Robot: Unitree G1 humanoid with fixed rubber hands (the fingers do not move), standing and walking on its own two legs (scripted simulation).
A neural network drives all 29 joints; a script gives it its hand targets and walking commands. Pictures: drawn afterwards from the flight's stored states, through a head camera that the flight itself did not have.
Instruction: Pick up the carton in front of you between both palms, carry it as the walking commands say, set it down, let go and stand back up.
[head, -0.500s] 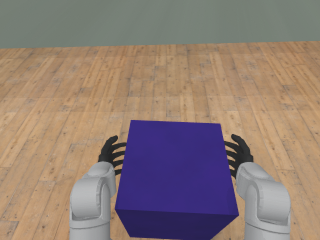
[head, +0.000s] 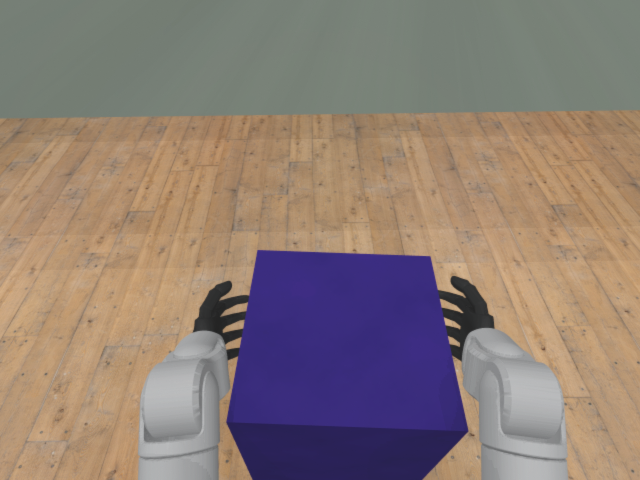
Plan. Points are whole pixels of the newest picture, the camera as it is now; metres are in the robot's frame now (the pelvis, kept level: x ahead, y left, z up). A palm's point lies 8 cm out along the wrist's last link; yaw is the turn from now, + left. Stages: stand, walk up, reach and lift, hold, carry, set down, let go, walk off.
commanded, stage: carry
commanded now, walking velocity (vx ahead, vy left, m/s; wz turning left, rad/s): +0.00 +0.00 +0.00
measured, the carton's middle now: (338, 376) +0.27 +0.00 -0.01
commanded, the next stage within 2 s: hold in 1.88 s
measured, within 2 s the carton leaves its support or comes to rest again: neither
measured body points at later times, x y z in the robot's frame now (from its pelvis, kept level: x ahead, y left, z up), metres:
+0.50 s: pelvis +0.04 -0.03 -0.01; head +0.01 -0.03 +0.44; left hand +0.32 +0.13 +0.02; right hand +0.33 -0.17 +0.03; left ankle -0.02 +0.09 -0.74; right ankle +0.02 -0.12 -0.74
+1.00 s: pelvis +0.01 -0.03 -0.01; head -0.02 -0.03 +0.44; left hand +0.30 +0.13 +0.03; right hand +0.31 -0.17 +0.03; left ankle -0.02 +0.09 -0.74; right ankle +0.02 -0.12 -0.74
